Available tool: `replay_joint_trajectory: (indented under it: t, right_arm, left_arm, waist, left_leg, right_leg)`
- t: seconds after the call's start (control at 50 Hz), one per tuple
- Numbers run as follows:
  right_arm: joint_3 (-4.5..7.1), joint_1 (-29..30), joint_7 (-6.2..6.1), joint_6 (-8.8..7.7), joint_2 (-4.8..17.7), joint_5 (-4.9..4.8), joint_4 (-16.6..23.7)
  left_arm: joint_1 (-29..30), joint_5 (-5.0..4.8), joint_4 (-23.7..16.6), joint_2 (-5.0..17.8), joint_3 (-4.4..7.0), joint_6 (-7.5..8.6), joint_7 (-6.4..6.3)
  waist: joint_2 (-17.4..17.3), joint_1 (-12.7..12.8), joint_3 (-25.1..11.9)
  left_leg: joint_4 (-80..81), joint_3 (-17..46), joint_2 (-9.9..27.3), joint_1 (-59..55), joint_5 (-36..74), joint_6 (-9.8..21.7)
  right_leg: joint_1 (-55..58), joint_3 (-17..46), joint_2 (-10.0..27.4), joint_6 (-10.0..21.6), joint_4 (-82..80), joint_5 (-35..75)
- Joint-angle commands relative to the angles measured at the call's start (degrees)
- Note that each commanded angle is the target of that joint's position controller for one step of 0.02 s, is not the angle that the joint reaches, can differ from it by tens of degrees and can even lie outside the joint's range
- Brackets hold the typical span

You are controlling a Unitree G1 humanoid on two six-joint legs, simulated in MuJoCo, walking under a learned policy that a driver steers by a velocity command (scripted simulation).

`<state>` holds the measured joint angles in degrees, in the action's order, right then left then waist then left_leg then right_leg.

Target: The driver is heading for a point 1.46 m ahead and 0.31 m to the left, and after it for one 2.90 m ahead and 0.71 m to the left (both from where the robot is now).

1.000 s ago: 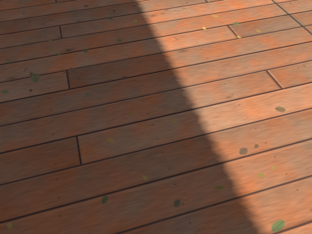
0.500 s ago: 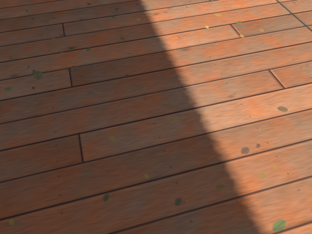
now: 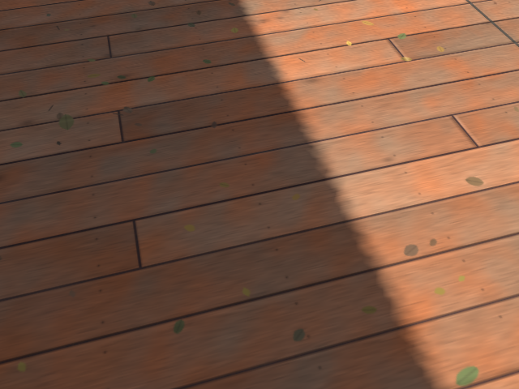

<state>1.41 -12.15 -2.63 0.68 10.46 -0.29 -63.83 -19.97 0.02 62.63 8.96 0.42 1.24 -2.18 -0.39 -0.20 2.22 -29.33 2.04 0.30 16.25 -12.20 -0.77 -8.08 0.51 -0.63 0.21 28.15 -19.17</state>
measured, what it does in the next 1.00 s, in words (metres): walks ahead: right foot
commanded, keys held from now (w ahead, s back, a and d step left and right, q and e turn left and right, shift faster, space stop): no key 0.24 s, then w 0.48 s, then no key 0.28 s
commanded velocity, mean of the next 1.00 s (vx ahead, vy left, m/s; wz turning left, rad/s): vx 0.21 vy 0.00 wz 0.00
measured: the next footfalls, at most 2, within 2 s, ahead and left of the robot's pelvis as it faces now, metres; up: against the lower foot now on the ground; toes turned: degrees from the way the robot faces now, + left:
right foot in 0.94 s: +0.43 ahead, -0.10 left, +0.00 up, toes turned -2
left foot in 1.28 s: +0.38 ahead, +0.12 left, +0.00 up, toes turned +1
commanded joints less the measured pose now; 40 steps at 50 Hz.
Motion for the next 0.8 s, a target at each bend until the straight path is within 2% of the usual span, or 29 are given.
replay_joint_trajectory:
  t: [0.02, 0.24, 0.26, 0.3, 0.32, 0.34, 0.36, 0.38, 0.4, 0.42, 0.44, 0.46, 0.48, 0.5, 0.52, 0.54, 0.56, 0.58, 0.6, 0.62, 0.64, 0.68, 0.72, 0.76, 0.8]
  right_arm:
    - [0.74, -2.3, -0.16, -0.31, 5.2, -0.01, 1.2]
    - [0.66, -3.0, -0.20, -0.35, 4.9, -0.05, 1.3]
    - [0.49, -4.0, -0.20, -0.30, 4.3, -0.01, 0.7]
    - [0.92, -4.4, -0.27, -0.36, 5.0, -0.51, 0.6]
    - [1.00, -3.3, -0.17, -0.84, 5.1, -0.53, 1.3]
    - [0.86, -1.4, 0.14, -1.73, 4.4, -0.65, 2.4]
    - [0.56, 0.3, 0.67, -2.89, 2.9, -0.90, 3.4]
    - [0.42, 1.6, 1.21, -3.96, 2.5, -1.02, 4.2]
    - [0.46, 1.8, 1.73, -4.90, 2.7, -1.25, 4.8]
    - [0.48, 1.2, 2.15, -5.68, 2.7, -1.61, 5.1]
    - [0.68, -1.3, 2.45, -6.27, 2.9, -1.96, 4.6]
    - [1.14, -6.2, 2.58, -6.56, 3.1, -2.05, 2.6]
    - [2.09, -12.1, 2.62, -6.51, 4.6, -1.60, 0.2]
    - [3.59, -21.1, 2.50, -6.54, 8.7, -1.25, -1.6]
    - [4.87, -28.2, 3.08, -6.88, 15.3, -1.19, -1.9]
    - [3.13, -24.0, 3.24, -7.68, 10.7, -0.20, -1.2]
    - [2.21, -18.1, 3.25, -8.13, 7.8, -0.31, 0.8]
    - [1.56, -14.2, 3.55, -8.17, 6.5, -0.23, 2.2]
    - [1.16, -12.4, 3.83, -7.90, 6.1, -0.16, 3.0]
    - [0.56, -12.8, 3.83, -7.47, 4.6, 0.04, 2.9]
    - [0.28, -14.5, 3.60, -6.99, 4.0, 0.19, 2.6]
    - [0.26, -17.3, 2.83, -6.41, 5.4, 0.31, 2.1]
    - [0.46, -17.4, 2.08, -6.05, 7.4, 0.56, 2.8]
    - [0.43, -15.7, 1.45, -5.50, 8.4, 0.93, 4.0]
    - [0.68, -17.6, 1.20, -5.20, 9.6, 0.72, 3.8]
  left_arm:
    - [-5.4, -0.02, -0.3, 4.7, 0.71, 0.19, -0.13]
    - [-6.2, -0.06, -0.2, 4.4, 0.65, 0.22, -0.15]
    - [-7.5, -0.09, 0.4, 3.9, 0.56, 0.14, -0.20]
    - [-7.2, -0.71, -0.2, 6.2, 1.35, -0.12, -0.54]
    - [-7.3, -1.01, -0.8, 7.1, 1.67, 0.02, -0.67]
    - [-8.9, -1.39, -1.0, 8.3, 2.07, 0.49, -0.66]
    - [-10.2, -1.74, -1.0, 10.3, 2.76, 1.12, -0.53]
    - [-9.3, -1.90, -1.4, 12.0, 3.46, 1.66, -0.41]
    - [-8.0, -1.67, -2.1, 11.7, 3.50, 2.17, -0.26]
    - [-6.3, -1.63, -2.7, 10.9, 3.34, 2.57, 0.03]
    - [-4.3, -1.95, -3.4, 10.2, 3.18, 2.64, 0.35]
    - [-2.4, -2.17, -4.1, 10.0, 3.07, 2.46, 0.63]
    - [-1.3, -2.07, -4.9, 10.0, 3.02, 2.58, 0.79]
    - [1.2, -1.66, -6.3, 8.2, 2.39, 3.20, 1.06]
    - [0.1, -1.86, -8.3, 4.0, 1.42, 4.36, 0.85]
    - [0.9, -2.69, -8.7, 5.6, 1.76, 5.27, 1.05]
    - [2.1, -3.20, -9.2, 6.5, 1.92, 5.78, 1.63]
    - [2.4, -2.84, -8.9, 6.8, 2.11, 6.06, 1.91]
    - [3.2, -2.19, -8.9, 7.9, 2.79, 6.22, 1.95]
    - [4.0, -1.77, -9.0, 9.2, 3.53, 6.02, 2.15]
    - [4.1, -1.76, -8.9, 8.7, 3.70, 5.64, 2.48]
    - [6.5, -1.57, -9.8, 6.5, 3.35, 4.75, 2.92]
    - [12.9, -1.35, -12.5, 5.2, 2.71, 4.43, 2.92]
    - [18.7, -1.23, -14.8, 4.6, 2.01, 4.65, 3.03]
    - [21.7, -1.24, -15.8, 5.0, 1.76, 4.68, 3.40]
  waist:
    - [0.4, 0.0, 1.4]
    - [0.4, 0.1, 1.6]
    - [0.7, 0.1, 0.2]
    - [3.0, 0.4, 3.1]
    - [3.9, 1.0, 5.6]
    - [5.7, 2.0, 7.5]
    - [9.1, 2.8, 8.6]
    - [11.0, 2.9, 10.4]
    - [10.5, 2.2, 11.3]
    - [10.1, 1.0, 11.7]
    - [9.2, -0.8, 10.9]
    - [7.8, -3.2, 9.1]
    - [5.6, -5.0, 6.3]
    - [-4.4, -8.5, 2.4]
    - [-19.4, -9.2, -2.4]
    - [-12.0, -6.1, -0.3]
    - [-6.7, -3.8, 3.8]
    - [-3.5, -2.4, 4.1]
    - [-2.1, -1.5, 4.5]
    - [-2.7, -1.2, 4.1]
    - [-3.8, -1.2, 3.4]
    - [-3.5, -1.4, 3.4]
    - [-2.7, -2.2, 5.0]
    - [-3.0, -2.8, 6.5]
    - [-4.6, -3.5, 5.6]
  left_leg:
    - [3.4, 0.4, 0.8, -5.8, 7.5, 2.1]
    - [3.2, 0.4, 0.8, -5.7, 7.7, 2.1]
    - [3.1, -0.4, 0.0, -6.3, 1.7, 2.1]
    - [-0.3, -3.1, -2.8, -1.8, -17.2, 2.7]
    - [-2.0, -3.3, -3.0, 2.2, -21.9, 3.2]
    - [-5.2, -3.7, -2.8, 6.1, -21.1, 3.3]
    - [-10.6, -5.5, -3.1, 9.7, -15.5, 3.1]
    - [-15.4, -4.8, -1.0, 12.2, -11.4, 3.6]
    - [-17.1, -3.6, 0.7, 13.9, -11.6, 4.6]
    - [-14.5, -3.3, 1.5, 13.4, -13.4, 5.5]
    - [-7.9, -4.3, 1.2, 8.4, -13.0, 6.1]
    - [-0.8, -6.3, -0.8, -1.6, -9.5, 6.1]
    - [0.9, -5.5, -2.0, -11.3, -4.9, 5.5]
    - [7.8, 8.4, 6.3, -20.6, -7.3, 8.2]
    - [18.7, 35.1, 19.6, -28.8, -13.3, 16.4]
    - [20.5, 41.9, 23.1, -25.3, -16.7, 18.1]
    - [19.7, 34.6, 21.9, -21.9, -14.4, 16.5]
    - [20.2, 26.4, 18.7, -19.8, -10.8, 14.4]
    - [20.8, 20.3, 16.2, -18.5, -4.9, 12.7]
    - [21.1, 14.5, 13.5, -17.8, 1.6, 11.0]
    - [21.1, 10.8, 12.0, -17.8, 6.6, 10.3]
    - [21.5, 7.4, 11.3, -17.5, 13.3, 10.8]
    - [22.9, 5.9, 11.6, -15.5, 14.8, 11.6]
    - [22.5, 2.1, 9.7, -11.0, 22.6, 10.5]
    - [20.9, -0.3, 9.0, -8.9, 28.5, 9.9]
  right_leg:
    - [-8.1, 0.8, 1.2, 0.8, -6.6, 6.6]
    - [-8.2, 0.7, 1.2, 0.8, -6.5, 6.8]
    - [-7.7, 0.3, 0.8, 1.1, -7.0, 0.9]
    - [-9.9, 2.5, 1.4, 3.7, -8.0, -17.0]
    - [-11.0, 5.6, 3.5, 5.6, -9.8, -24.3]
    - [-10.3, 10.7, 7.1, 7.8, -12.5, -28.4]
    - [-8.1, 17.7, 12.1, 10.4, -16.3, -30.5]
    - [-7.9, 23.8, 17.1, 13.0, -18.6, -29.5]
    - [-7.8, 25.8, 19.1, 14.1, -19.1, -26.5]
    - [-7.3, 24.3, 18.7, 13.5, -17.9, -22.1]
    - [-8.0, 20.3, 16.6, 11.7, -15.8, -18.1]
    - [-11.5, 15.0, 12.9, 9.4, -12.3, -14.0]
    - [-15.2, 10.5, 9.2, 7.7, -6.2, -5.4]
    - [-21.3, 2.5, 3.3, 4.5, 12.7, 4.5]
    - [-33.1, -1.7, -3.3, 2.0, 31.6, -7.1]
    - [-37.7, 5.1, -0.5, 3.2, 43.2, -10.1]
    - [-40.7, 6.2, 2.5, 4.8, 47.1, -5.2]
    - [-40.0, 5.4, 5.0, 5.7, 46.0, 0.4]
    - [-39.2, 4.5, 6.6, 5.8, 42.5, 4.5]
    - [-37.0, 3.2, 7.5, 5.5, 39.6, 6.9]
    - [-35.7, 1.9, 7.6, 4.9, 37.7, 8.2]
    - [-36.6, 0.0, 7.8, 3.1, 34.3, 9.9]
    - [-37.8, -0.8, 7.7, 1.6, 26.5, 12.9]
    - [-32.9, -2.9, 5.5, 0.8, 15.9, 17.0]
    - [-26.1, -5.1, 2.8, 0.5, 9.9, 20.1]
